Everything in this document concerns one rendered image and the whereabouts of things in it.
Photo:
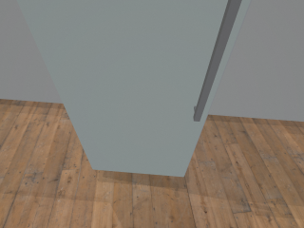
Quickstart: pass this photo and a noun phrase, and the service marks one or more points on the fridge door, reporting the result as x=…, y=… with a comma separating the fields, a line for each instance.
x=129, y=74

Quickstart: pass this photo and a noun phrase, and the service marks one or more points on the handle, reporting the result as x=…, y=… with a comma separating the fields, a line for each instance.
x=228, y=20

